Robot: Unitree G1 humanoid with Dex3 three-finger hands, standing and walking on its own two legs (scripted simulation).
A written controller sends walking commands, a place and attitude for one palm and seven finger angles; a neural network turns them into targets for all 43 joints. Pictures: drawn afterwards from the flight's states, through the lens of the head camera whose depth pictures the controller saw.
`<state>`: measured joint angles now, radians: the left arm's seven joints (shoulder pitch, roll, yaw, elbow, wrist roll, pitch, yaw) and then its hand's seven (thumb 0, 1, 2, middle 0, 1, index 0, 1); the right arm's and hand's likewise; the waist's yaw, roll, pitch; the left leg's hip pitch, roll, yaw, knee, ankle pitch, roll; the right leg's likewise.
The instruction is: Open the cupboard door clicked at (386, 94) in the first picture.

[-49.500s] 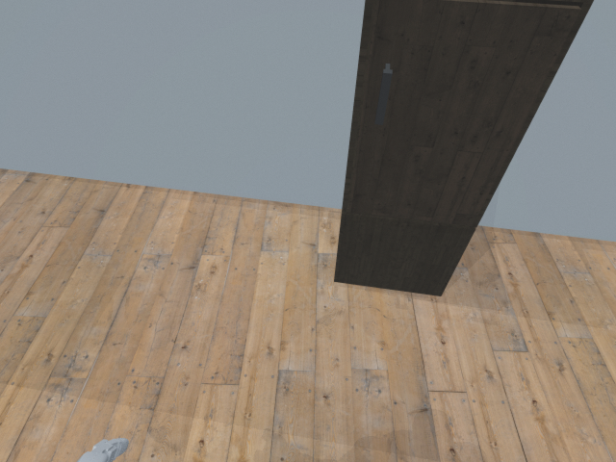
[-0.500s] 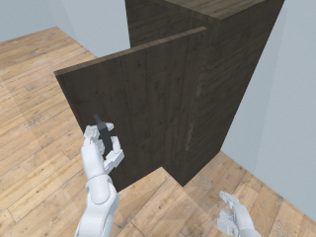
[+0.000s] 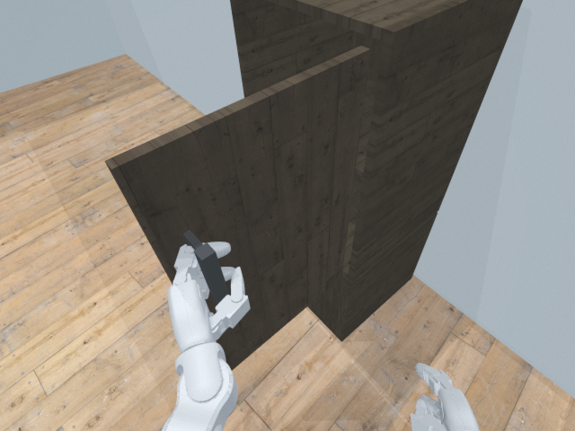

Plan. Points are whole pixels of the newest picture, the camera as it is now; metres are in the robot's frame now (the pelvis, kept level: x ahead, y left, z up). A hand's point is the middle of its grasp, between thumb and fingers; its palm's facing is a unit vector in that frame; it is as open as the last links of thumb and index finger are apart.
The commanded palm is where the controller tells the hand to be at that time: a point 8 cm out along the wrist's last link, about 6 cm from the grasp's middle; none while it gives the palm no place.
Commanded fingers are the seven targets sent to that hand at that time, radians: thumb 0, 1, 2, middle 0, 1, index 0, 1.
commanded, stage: open thumb and fingers to let go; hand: left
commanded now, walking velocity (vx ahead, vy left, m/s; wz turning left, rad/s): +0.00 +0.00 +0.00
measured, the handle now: (207, 270) +0.31 +0.13 +0.08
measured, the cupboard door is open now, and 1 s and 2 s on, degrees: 91 93 92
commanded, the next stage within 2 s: slide the hand sideways off the handle in 0.62 s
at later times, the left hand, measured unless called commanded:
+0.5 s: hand (229, 287) +0.28 +0.09 +0.08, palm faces +0.33 -0.94 -0.01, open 14.3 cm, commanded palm +0.24 +0.14 +0.08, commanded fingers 0.00 -0.50 0.30 -0.18 -0.50 -0.18 -0.50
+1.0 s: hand (226, 322) +0.24 +0.09 +0.08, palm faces -0.16 -0.99 +0.02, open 16.2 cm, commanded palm +0.22 +0.14 +0.08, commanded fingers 0.00 -0.50 0.30 -0.15 -0.30 -0.15 -0.30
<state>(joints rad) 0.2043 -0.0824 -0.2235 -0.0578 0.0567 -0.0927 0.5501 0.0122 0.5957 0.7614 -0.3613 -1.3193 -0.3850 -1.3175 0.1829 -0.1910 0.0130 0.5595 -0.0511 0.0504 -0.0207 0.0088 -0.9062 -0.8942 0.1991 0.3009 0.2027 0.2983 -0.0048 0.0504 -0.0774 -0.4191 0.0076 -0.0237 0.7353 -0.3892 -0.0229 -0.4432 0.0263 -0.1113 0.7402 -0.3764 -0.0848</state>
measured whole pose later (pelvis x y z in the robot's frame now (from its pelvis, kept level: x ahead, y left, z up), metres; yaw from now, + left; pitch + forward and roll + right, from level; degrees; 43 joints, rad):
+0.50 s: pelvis -0.01 +0.03 +0.00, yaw -1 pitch +4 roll +0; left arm 0.07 -0.09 -0.25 0.04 0.07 -0.07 0.58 -0.01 -0.46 0.32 -0.27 -0.94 -0.29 -0.93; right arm 0.17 -0.17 0.03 0.56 -0.05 0.07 -0.01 0.01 -0.90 -0.89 0.20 0.30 0.20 0.30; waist 0.00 0.03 -0.07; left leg -0.44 -0.01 0.00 0.76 -0.39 0.01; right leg -0.46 0.01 -0.09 0.75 -0.36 -0.05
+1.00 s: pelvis -0.02 +0.05 -0.01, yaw -1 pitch +3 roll -1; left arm 0.15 0.05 -0.27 -0.05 -0.07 -0.13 0.08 -0.01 -0.51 0.30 -0.21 -0.37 -0.17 -0.37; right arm 0.22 -0.20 0.05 0.50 0.01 0.00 -0.03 0.01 -0.90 -0.89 0.20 0.30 0.20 0.30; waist 0.01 0.05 -0.05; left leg -0.46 -0.03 0.02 0.82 -0.40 0.04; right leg -0.48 -0.01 -0.07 0.79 -0.36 -0.02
